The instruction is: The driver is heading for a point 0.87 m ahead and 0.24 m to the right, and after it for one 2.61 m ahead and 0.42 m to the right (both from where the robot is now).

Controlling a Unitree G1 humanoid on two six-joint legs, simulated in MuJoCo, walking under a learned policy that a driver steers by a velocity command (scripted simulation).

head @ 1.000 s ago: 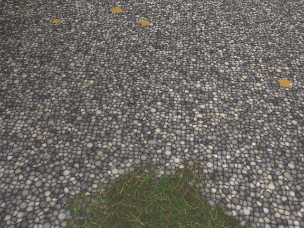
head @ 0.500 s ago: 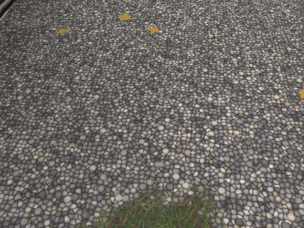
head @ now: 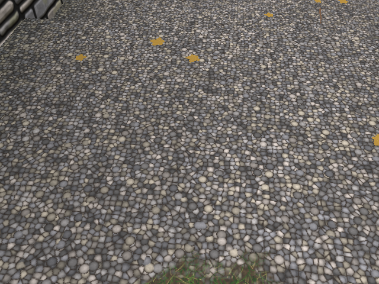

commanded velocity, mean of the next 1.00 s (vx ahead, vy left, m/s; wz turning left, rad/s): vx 0.21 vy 0.00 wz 0.00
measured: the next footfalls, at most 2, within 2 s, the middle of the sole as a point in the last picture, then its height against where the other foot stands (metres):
left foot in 1.16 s outside the picture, level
right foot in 1.72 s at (237, 226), level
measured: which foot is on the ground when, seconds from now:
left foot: down 0.00-0.68, up 0.70-1.00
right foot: down 0.00-1.00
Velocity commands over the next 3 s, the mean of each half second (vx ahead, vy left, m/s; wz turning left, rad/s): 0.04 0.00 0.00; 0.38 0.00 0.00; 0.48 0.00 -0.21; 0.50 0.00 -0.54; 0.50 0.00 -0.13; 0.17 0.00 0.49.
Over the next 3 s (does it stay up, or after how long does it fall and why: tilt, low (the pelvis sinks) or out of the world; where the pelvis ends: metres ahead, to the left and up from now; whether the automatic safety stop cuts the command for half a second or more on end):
stays up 1.18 -0.29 -0.01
